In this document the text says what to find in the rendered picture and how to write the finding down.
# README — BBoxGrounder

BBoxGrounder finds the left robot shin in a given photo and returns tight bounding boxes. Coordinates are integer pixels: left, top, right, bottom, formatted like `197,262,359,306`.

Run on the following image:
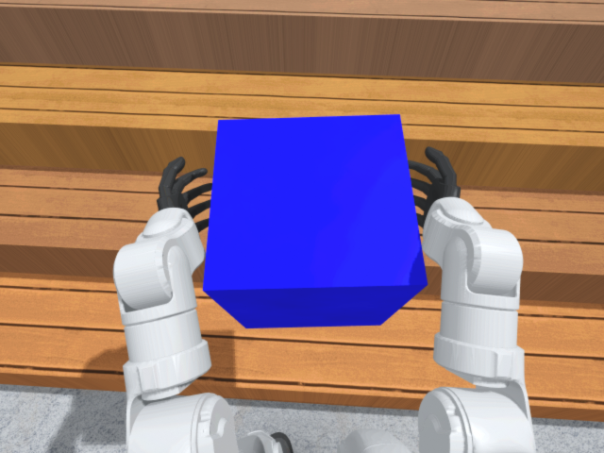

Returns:
247,430,274,440

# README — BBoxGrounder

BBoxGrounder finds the robot right upper arm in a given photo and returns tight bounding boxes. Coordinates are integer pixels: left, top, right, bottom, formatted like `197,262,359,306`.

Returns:
418,387,564,453

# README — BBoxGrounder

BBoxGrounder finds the robot left upper arm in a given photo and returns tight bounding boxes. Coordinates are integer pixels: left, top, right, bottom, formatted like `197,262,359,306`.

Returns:
127,393,239,453

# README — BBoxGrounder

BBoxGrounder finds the carton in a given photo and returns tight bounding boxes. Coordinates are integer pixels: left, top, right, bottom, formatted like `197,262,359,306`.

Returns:
203,114,428,328

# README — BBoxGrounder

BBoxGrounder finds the left robot forearm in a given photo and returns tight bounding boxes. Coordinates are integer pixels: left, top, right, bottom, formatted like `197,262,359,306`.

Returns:
113,208,211,453

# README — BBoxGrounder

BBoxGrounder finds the right robot forearm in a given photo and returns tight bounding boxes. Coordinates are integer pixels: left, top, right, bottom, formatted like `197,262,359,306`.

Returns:
422,197,536,452

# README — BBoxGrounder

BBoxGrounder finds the right robot hand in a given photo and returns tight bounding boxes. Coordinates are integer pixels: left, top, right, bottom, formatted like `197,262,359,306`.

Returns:
408,146,461,228

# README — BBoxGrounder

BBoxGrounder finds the left robot hand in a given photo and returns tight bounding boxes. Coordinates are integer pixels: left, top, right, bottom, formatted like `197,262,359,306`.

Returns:
157,157,212,233

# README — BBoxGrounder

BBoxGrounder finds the left robot foot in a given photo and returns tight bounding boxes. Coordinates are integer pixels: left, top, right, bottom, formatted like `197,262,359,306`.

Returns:
271,432,294,453

